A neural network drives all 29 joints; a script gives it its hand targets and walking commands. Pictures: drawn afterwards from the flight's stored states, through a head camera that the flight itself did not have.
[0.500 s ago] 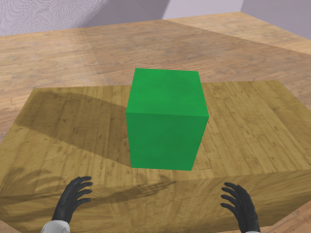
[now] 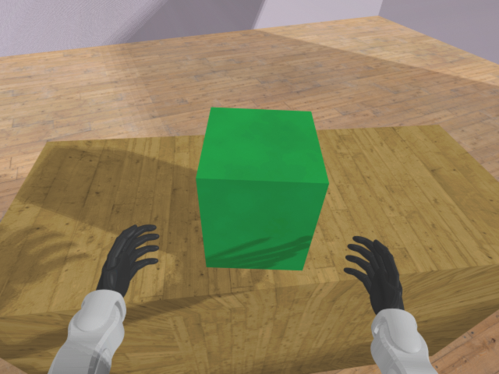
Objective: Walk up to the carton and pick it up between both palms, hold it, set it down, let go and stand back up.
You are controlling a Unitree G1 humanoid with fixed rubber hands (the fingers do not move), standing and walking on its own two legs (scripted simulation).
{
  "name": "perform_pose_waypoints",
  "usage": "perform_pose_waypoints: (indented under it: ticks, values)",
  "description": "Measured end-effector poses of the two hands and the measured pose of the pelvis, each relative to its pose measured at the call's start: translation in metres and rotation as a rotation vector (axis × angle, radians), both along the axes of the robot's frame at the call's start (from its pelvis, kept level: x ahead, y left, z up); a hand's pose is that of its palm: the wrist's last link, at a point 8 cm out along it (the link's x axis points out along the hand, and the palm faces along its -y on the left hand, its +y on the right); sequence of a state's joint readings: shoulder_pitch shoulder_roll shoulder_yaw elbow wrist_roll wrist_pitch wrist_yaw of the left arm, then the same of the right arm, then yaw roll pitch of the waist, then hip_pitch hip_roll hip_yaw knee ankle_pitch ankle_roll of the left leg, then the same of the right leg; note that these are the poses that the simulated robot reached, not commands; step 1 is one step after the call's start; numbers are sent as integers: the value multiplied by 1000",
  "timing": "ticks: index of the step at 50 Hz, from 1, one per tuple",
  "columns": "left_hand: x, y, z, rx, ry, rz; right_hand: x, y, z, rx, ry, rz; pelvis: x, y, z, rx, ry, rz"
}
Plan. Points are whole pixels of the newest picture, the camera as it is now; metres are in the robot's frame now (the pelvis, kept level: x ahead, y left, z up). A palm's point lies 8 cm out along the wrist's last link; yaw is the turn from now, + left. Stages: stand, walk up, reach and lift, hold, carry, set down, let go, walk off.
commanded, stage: reach and lift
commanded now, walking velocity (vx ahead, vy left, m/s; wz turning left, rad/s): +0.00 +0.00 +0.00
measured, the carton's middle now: (257, 190) +0.48 +0.02 +0.04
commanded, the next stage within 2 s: none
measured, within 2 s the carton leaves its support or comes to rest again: neither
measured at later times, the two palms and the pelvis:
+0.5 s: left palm (132, 212) +0.33 +0.21 +0.13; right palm (385, 231) +0.34 -0.17 +0.12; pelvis -0.02 +0.00 +0.00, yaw -1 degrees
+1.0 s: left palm (131, 156) +0.39 +0.22 +0.18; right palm (387, 178) +0.40 -0.17 +0.17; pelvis -0.02 +0.00 +0.00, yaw +0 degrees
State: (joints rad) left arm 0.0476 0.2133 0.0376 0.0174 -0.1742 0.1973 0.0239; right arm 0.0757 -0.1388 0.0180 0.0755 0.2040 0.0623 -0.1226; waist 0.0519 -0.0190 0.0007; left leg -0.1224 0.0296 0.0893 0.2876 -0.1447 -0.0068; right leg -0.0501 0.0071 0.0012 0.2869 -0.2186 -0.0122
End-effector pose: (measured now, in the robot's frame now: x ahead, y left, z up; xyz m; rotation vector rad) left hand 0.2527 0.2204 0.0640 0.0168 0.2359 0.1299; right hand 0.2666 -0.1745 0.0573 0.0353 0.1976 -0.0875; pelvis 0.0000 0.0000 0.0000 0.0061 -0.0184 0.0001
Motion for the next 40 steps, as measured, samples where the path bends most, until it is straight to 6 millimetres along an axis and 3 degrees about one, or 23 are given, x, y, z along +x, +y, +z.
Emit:
perform_pose_waypoints:
  ticks: [13,25,40]
  values:
    - [29,1,30,-16,3,1,31,-1,29,-2,-28,14,-9,1,0,-3,-7,-1]
    - [79,-10,61,-22,0,-9,76,0,58,1,-15,27,-15,-1,0,-3,33,-11]
    - [115,0,93,-14,-5,1,113,1,91,-12,-3,28,-14,-1,-1,-9,55,0]
